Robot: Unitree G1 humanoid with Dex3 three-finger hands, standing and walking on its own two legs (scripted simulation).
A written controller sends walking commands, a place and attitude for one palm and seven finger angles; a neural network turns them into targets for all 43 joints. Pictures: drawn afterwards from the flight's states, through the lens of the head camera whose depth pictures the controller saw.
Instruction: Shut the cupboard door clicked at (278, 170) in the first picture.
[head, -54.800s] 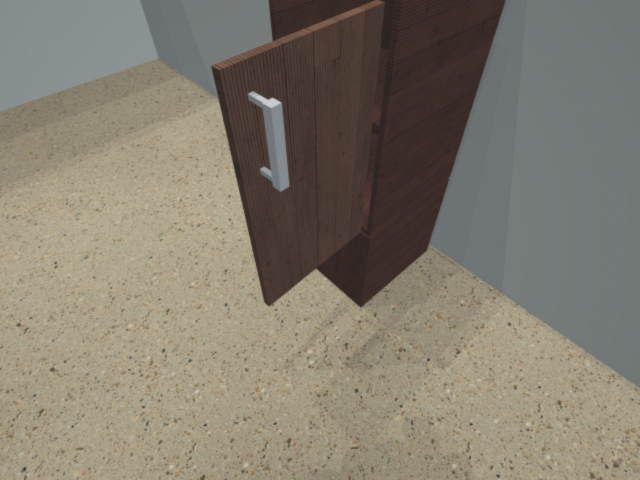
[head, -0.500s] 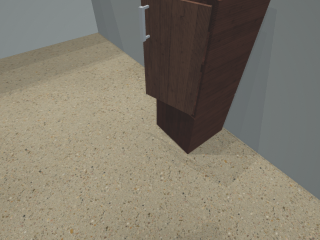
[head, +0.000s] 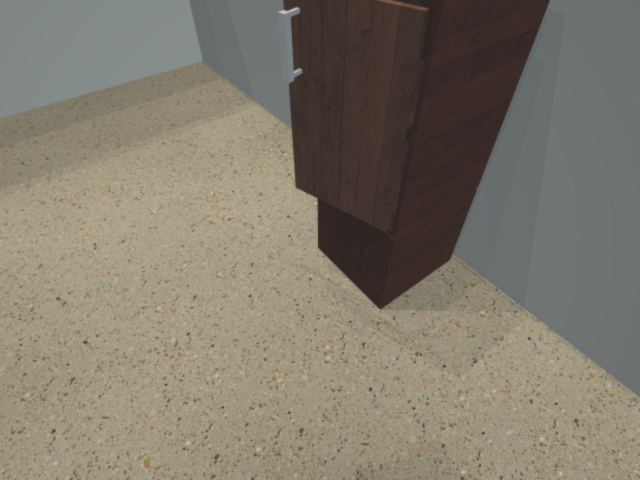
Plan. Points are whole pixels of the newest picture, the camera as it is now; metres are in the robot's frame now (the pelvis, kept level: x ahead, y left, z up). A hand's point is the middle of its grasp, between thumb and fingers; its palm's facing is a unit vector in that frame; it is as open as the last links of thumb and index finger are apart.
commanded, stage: look to check the result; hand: left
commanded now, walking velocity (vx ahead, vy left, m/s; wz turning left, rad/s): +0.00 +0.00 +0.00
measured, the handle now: (291, 45) +0.99 +0.13 +0.11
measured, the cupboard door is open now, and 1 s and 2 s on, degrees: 16 16 16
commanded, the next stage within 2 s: walk to a spot facing it in 0.02 s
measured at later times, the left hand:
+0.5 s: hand out of the picture +0.02 +0.21 -0.19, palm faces +0.14 -0.96 -0.23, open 7.4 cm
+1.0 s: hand out of the picture -0.02 +0.24 -0.16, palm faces +0.43 -0.85 -0.30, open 7.4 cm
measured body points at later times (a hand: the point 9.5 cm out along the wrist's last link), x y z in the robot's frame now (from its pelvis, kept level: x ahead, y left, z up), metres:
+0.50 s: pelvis -0.01 +0.01 -0.01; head +0.01 +0.02 +0.43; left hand +0.02 +0.26 -0.17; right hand +0.05 -0.23 -0.16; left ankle -0.04 +0.11 -0.71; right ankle +0.00 -0.09 -0.75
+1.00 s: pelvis -0.03 +0.00 -0.02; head +0.01 +0.00 +0.43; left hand -0.04 +0.29 -0.14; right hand +0.11 -0.21 -0.17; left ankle -0.02 +0.14 -0.74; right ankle +0.00 -0.11 -0.75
